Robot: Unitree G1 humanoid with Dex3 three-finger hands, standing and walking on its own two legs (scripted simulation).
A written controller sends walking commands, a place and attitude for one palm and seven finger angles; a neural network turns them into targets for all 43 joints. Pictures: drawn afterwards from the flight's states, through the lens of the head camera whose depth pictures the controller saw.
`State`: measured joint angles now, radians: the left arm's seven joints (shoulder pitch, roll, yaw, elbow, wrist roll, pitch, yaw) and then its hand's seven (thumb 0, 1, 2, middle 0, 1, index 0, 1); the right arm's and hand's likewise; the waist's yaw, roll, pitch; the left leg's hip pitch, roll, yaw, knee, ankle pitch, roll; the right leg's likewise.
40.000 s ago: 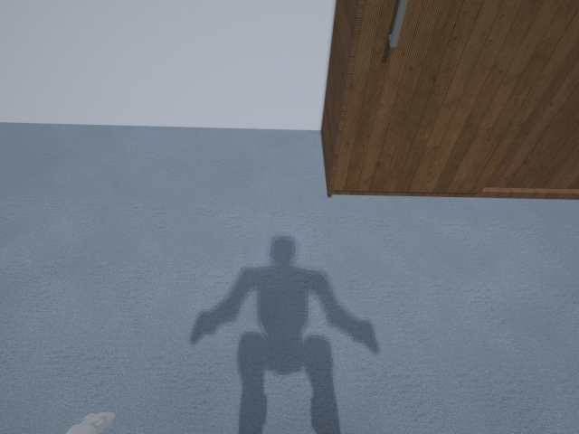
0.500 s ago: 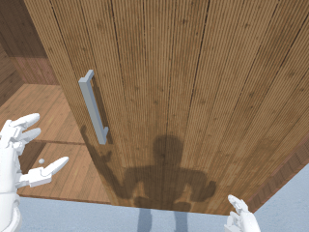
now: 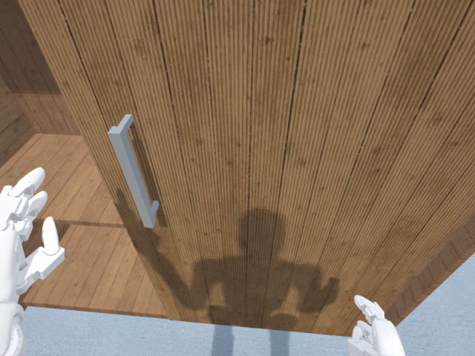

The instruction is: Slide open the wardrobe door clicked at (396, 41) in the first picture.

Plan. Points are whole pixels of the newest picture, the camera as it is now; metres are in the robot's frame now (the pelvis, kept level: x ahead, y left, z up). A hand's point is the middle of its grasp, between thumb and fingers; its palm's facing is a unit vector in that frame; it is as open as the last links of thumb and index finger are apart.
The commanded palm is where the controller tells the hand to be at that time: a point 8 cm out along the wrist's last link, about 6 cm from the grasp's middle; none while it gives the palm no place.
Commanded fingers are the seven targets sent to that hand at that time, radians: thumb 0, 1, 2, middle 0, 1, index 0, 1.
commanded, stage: draw the hand back to the body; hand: left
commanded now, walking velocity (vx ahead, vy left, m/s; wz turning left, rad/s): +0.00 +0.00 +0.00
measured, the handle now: (139, 176) +0.38 +0.25 +0.11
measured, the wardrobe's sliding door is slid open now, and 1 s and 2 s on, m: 0.63 0.63 0.63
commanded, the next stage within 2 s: step back with the hand held close in 0.12 s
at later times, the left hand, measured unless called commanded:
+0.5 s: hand (57, 253) +0.18 +0.27 +0.15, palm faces +0.36 -0.82 -0.44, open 7.4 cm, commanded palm +0.12 +0.31 +0.17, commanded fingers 0.00 0.90 0.90 -0.20 -0.30 -0.20 -0.30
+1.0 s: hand out of the picture +0.09 +0.32 +0.15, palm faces +0.45 -0.78 -0.44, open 7.4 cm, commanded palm +0.03 +0.35 +0.17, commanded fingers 0.00 0.90 0.90 -0.20 -0.30 -0.20 -0.30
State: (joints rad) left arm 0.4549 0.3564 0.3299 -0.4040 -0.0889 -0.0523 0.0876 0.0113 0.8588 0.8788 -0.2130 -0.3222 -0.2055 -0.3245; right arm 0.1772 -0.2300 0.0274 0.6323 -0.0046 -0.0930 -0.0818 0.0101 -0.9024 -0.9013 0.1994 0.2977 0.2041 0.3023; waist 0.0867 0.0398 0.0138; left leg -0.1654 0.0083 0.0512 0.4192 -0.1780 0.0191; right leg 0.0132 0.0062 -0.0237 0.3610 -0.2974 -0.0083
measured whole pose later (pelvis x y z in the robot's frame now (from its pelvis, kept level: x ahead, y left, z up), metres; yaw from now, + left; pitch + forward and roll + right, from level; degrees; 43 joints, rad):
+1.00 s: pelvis -0.10 +0.04 -0.01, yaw +2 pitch +0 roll -4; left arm 0.52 0.40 0.41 -0.53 -0.04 -0.22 0.12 0.01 0.89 0.89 -0.21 -0.30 -0.21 -0.31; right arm 0.19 -0.21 0.02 0.60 0.00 -0.10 -0.08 0.01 -0.90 -0.90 0.20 0.30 0.21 0.30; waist 0.05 0.02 0.04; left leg -0.46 -0.01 0.03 0.51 -0.12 0.06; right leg -0.26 0.03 0.01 0.48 -0.23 0.03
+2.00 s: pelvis -0.28 +0.11 +0.01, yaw -3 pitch +0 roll -3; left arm 0.60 0.45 0.41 -0.55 -0.03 -0.19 0.13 0.02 0.89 0.89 -0.21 -0.30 -0.20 -0.31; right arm 0.32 -0.16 0.02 0.63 -0.02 -0.13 -0.06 0.01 -0.90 -0.90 0.20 0.30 0.21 0.30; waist -0.04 -0.02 -0.02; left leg -0.29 0.01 0.02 0.41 -0.22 0.05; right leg -0.27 0.07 -0.13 0.61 -0.45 -0.04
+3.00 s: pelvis -0.24 +0.13 +0.00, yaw +1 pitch +0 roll +0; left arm 0.23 0.18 0.01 1.13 0.01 0.01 0.02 0.00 0.91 0.89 -0.20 -0.30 -0.19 -0.30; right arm 0.21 -0.17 -0.01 1.11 -0.02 0.01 -0.03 0.00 -0.92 -0.90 0.20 0.30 0.20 0.30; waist 0.00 0.01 0.05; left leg -0.25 -0.02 -0.03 0.45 -0.20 0.01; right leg -0.16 -0.03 0.04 0.44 -0.29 0.03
